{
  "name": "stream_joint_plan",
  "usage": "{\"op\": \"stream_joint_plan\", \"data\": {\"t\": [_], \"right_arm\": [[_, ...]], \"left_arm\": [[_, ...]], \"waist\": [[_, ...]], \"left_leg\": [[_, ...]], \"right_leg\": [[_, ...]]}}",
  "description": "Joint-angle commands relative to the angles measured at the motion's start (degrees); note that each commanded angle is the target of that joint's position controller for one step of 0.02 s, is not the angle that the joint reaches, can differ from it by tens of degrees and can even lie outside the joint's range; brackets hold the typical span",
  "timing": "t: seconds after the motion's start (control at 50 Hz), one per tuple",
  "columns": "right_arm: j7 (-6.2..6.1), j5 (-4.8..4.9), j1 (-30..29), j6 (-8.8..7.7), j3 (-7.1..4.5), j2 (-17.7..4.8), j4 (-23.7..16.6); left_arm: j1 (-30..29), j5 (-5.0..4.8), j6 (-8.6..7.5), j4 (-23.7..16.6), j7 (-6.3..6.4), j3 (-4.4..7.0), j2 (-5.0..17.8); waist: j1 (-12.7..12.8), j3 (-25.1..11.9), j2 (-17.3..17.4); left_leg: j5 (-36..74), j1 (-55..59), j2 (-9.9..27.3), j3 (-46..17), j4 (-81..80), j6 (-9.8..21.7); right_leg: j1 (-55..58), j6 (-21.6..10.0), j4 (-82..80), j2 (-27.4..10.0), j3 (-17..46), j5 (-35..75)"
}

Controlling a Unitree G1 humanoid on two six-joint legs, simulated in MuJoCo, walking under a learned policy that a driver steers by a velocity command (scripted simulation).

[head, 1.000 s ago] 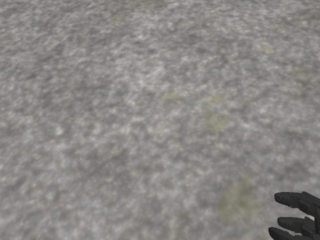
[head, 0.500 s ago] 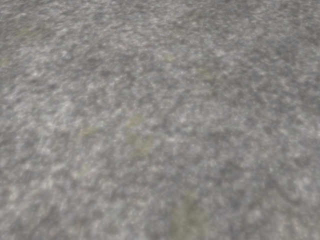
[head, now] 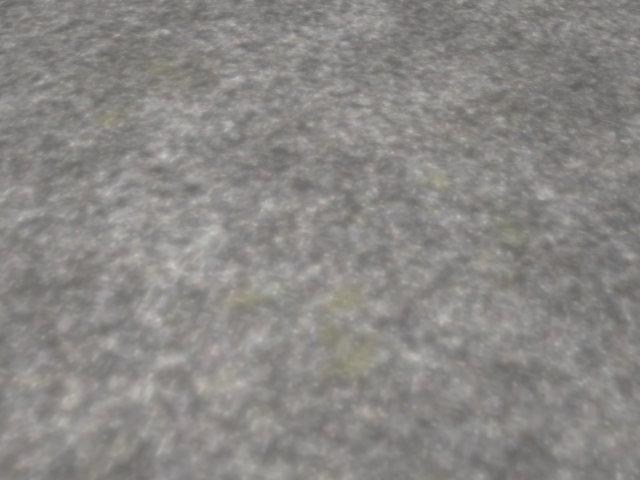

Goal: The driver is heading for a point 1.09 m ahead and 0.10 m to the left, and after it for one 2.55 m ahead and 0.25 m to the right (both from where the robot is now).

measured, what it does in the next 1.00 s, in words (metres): walks ahead, turning left: right foot, then left foot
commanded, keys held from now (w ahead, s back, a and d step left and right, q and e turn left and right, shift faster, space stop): w+q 0.40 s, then w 0.34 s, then w+e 0.26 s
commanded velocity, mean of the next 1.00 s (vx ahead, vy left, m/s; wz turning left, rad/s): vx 0.48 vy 0.00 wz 0.27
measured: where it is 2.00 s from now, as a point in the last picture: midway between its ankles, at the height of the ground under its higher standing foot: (264, 267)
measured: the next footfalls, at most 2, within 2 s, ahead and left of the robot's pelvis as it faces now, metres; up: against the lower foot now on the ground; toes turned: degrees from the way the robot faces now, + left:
right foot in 0.44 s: +0.45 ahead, -0.05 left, +0.00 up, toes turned +19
left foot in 0.92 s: +0.60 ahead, +0.29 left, +0.00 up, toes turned +17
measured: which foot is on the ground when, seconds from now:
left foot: down 0.00-0.44, up 0.46-0.90, down 0.92-1.00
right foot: up 0.00-0.42, down 0.44-0.94, up 0.96-1.00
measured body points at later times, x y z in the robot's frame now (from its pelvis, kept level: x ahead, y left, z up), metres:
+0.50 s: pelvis +0.28 +0.02 +0.00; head +0.32 +0.03 +0.44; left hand +0.45 +0.31 -0.07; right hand +0.36 -0.27 -0.12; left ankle +0.06 +0.08 -0.67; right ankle +0.41 -0.06 -0.73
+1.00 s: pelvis +0.52 +0.15 +0.00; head +0.55 +0.18 +0.45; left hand +0.45 +0.43 -0.13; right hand +0.80 -0.02 -0.06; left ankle +0.57 +0.27 -0.72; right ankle +0.44 -0.04 -0.66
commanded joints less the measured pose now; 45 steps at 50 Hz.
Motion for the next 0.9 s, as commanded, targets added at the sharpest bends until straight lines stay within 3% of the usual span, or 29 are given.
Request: {"op": "stream_joint_plan", "data": {"t": [0.02,0.04,0.06,0.08,0.1,0.16,0.2,0.24,0.3,0.38,0.4,0.42,0.44,0.46,0.48,0.5,0.52,0.54,0.56,0.58,0.62,0.68,0.72,0.76,0.82,0.86,0.9], "right_arm": [[-0.21,-0.75,13.8,-1.83,-3.21,-12.8,-1.3],[-0.20,-0.81,11.8,-2.28,-2.45,-9.9,-2.2],[-0.38,-0.73,9.4,-2.19,-2.09,-8.6,-2.9],[-0.63,-0.89,7.5,-2.05,-1.63,-7.4,-3.7],[-0.93,-1.15,6.9,-1.86,-1.40,-7.0,-4.3],[-2.15,-0.78,8.3,-1.77,-1.92,-8.1,-4.3],[-2.99,-0.42,9.6,-1.53,-2.19,-8.5,-3.7],[-3.54,-0.25,11.5,-1.19,-2.34,-8.5,-3.0],[-3.94,0.22,14.7,-0.74,-2.55,-8.5,-1.9],[-4.59,0.22,14.6,0.19,-3.20,-8.8,-1.8],[-4.55,0.03,13.9,0.43,-3.42,-9.0,-2.1],[-4.32,-0.33,13.1,0.55,-3.25,-8.4,-2.5],[-3.93,-0.81,12.1,0.60,-2.55,-6.9,-3.4],[-3.67,-2.47,15.1,0.31,-1.04,-2.6,-4.3],[-3.24,0.03,24.9,-0.25,0.15,1.0,-4.1],[-3.32,0.99,20.8,-0.37,-0.93,-5.6,-2.6],[-3.23,0.88,12.6,-0.41,-1.67,-8.2,-4.4],[-3.31,0.02,8.3,-0.56,-1.54,-7.6,-5.6],[-3.10,-0.74,6.2,-0.86,-1.61,-6.6,-6.4],[-2.74,-0.56,6.7,-0.91,-1.47,-5.4,-6.6],[-2.42,-0.40,7.9,-0.69,-0.83,-3.0,-6.3],[-2.08,-1.46,2.9,-0.85,0.34,-1.2,-8.2],[-1.60,-1.43,-0.8,-1.44,0.85,-0.9,-8.9],[-1.26,-1.27,-5.1,-1.97,1.00,-1.1,-9.8],[-0.81,-0.77,-9.4,-2.56,0.54,-2.4,-11.6],[-0.57,-0.68,-9.0,-2.97,-0.14,-4.0,-11.8],[-0.91,-0.82,-1.9,-3.18,-1.59,-6.3,-9.8]], "left_arm": [[-7.7,-1.55,-4.04,-9.5,-0.43,0.16,5.6],[-8.2,-1.74,-4.85,-9.2,-0.83,0.38,6.8],[-8.1,-0.47,-5.24,-8.5,-0.65,0.46,6.4],[-8.3,0.71,-5.22,-8.2,-0.48,0.71,6.4],[-8.3,1.08,-4.89,-8.2,-0.64,0.79,5.9],[-10.0,1.10,-3.86,-8.9,-0.73,0.34,3.7],[-14.2,0.95,-3.80,-10.0,-0.75,-0.37,2.0],[-18.6,0.51,-4.06,-11.0,-1.30,-0.99,0.6],[-23.7,-0.20,-4.70,-12.2,-2.33,-1.08,1.0],[-23.1,-0.38,-5.42,-12.1,-2.85,-0.24,3.4],[-20.5,-0.38,-5.54,-11.5,-2.63,0.25,4.4],[-14.4,-0.26,-5.69,-9.9,-2.24,1.15,6.1],[-6.4,0.40,-5.72,-8.5,-1.85,1.83,7.7],[2.3,1.20,-5.32,-7.9,-1.43,2.38,11.1],[4.9,0.85,-4.83,-4.7,-2.30,2.70,11.9],[3.4,-0.33,-4.68,-5.5,-2.31,1.39,5.6],[-0.6,-0.45,-4.36,-5.6,-2.00,0.70,3.5],[-3.3,0.13,-4.12,-5.5,-2.03,0.35,3.4],[-4.6,0.54,-4.03,-5.0,-2.04,0.17,2.9],[-5.1,1.10,-4.20,-4.6,-1.94,-0.07,2.5],[-5.0,0.38,-4.57,-3.4,-1.98,-0.16,2.1],[-4.3,-0.44,-4.62,-1.9,-1.75,0.59,5.2],[-3.9,-0.64,-4.20,-1.3,-1.58,0.83,6.4],[-1.8,-1.17,-3.72,-0.3,-1.56,0.91,7.3],[2.0,-1.82,-2.78,1.5,-1.46,1.07,8.4],[2.6,-1.83,-2.05,2.1,-1.19,1.26,9.1],[2.2,-1.54,-1.47,2.3,-0.93,0.89,8.5]], "waist": [[-7.6,-3.9,13.1],[-6.6,-1.7,9.5],[-5.0,-0.3,4.8],[-3.9,0.6,4.4],[-3.1,0.6,5.6],[-2.7,0.7,5.0],[-3.6,1.6,4.8],[-5.2,2.2,6.2],[-6.8,2.9,6.3],[-5.0,2.7,7.5],[-3.6,1.5,8.4],[-0.6,-2.7,8.5],[3.5,-9.9,7.9],[4.7,-19.5,-0.9],[0.0,-25.2,-20.6],[2.3,-17.8,-10.6],[3.3,-8.9,-4.5],[2.1,-4.0,0.1],[0.8,-1.2,0.3],[-0.8,-0.8,-1.8],[-2.1,-0.8,-3.6],[-1.4,1.5,-2.7],[-0.2,2.0,-2.2],[1.5,2.4,-1.8],[2.3,2.9,-2.1],[1.0,2.5,-2.7],[-3.6,-1.2,-2.6]], "left_leg": [[-21.3,33.2,20.3,-45.8,-26.2,16.3],[-16.3,30.0,18.0,-39.4,-24.8,14.4],[-10.3,26.6,15.7,-33.9,-23.9,12.5],[-3.3,23.0,13.5,-29.4,-24.2,11.2],[1.7,20.7,11.7,-26.5,-24.9,10.6],[16.8,18.5,9.1,-20.2,-25.3,10.5],[20.0,16.1,6.9,-17.1,-24.8,9.0],[18.8,14.1,5.6,-16.2,-24.6,7.8],[16.4,15.5,6.9,-19.2,-23.2,7.4],[20.0,20.8,9.7,-23.9,-18.1,6.1],[26.0,21.3,9.5,-24.2,-15.4,5.5],[34.5,21.5,7.8,-22.5,-9.4,4.4],[34.5,17.3,5.0,-20.6,1.4,2.8],[15.1,6.2,-0.1,-17.4,18.0,1.1],[-19.8,-12.9,-6.8,-14.4,35.2,-2.1],[-16.2,-17.8,-2.6,-15.9,39.7,-2.2],[-10.7,-19.0,-0.6,-13.5,39.1,-2.3],[-7.3,-17.4,1.3,-11.9,37.2,-2.4],[-5.3,-16.4,2.7,-11.6,34.1,-2.5],[-4.3,-13.8,4.1,-11.3,31.9,-2.4],[-4.4,-12.3,5.1,-9.6,27.3,-2.7],[0.4,-13.3,6.6,-7.4,16.9,-3.9],[7.7,-11.3,6.3,-6.2,8.9,-4.0],[13.1,-8.1,4.8,-4.8,2.3,-4.4],[14.8,-6.1,3.1,-5.2,-3.4,-4.2],[12.4,-3.3,2.4,-5.5,-6.3,-3.3],[10.3,8.6,0.9,-3.9,-9.6,-1.5]], "right_leg": [[-42.2,-1.4,32.0,3.2,9.1,-4.0],[-41.8,-2.8,30.5,1.0,8.9,1.3],[-39.9,-3.0,27.0,-0.7,8.7,5.8],[-36.8,-2.7,22.3,-1.8,8.9,9.5],[-33.9,-2.1,19.9,-1.8,8.6,12.1],[-32.1,0.5,12.3,0.3,6.7,18.5],[-29.8,1.6,3.3,1.9,6.2,24.2],[-26.3,1.9,-4.4,3.6,5.6,29.4],[-24.0,1.3,-10.9,4.9,6.4,32.4],[-20.3,-1.1,-14.6,4.9,8.3,28.2],[-16.5,-2.2,-14.7,5.3,7.6,25.2],[-8.2,-3.9,-15.8,6.0,5.7,25.3],[5.8,-6.7,-14.3,2.5,7.6,25.8],[23.9,-11.2,-10.7,-8.5,20.3,23.4],[37.3,-19.8,-19.2,-19.7,48.6,8.2],[31.4,-17.2,-23.3,-17.4,48.3,-2.4],[22.6,-15.1,-24.2,-15.0,38.1,0.5],[14.3,-14.4,-25.5,-12.7,31.9,8.6],[8.9,-14.6,-26.7,-10.9,27.7,14.2],[5.6,-14.4,-28.1,-9.4,24.7,17.3],[3.0,-15.3,-30.4,-8.3,20.9,20.4],[0.2,-16.4,-33.5,-8.6,16.5,22.9],[-0.6,-15.3,-34.1,-7.1,12.7,24.1],[-1.2,-14.2,-33.5,-6.0,10.7,25.3],[1.6,-13.0,-31.0,-7.6,12.6,24.4],[3.8,-11.7,-28.3,-8.9,14.6,23.8],[2.6,-9.4,-20.0,-6.8,13.4,30.1]]}}
Keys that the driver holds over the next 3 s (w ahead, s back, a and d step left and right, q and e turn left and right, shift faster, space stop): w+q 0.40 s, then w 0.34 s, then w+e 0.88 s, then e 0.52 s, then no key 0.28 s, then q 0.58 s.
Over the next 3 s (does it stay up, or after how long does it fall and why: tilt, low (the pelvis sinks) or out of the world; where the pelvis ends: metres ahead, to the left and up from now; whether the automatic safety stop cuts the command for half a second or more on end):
stays up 1.03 0.15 0.02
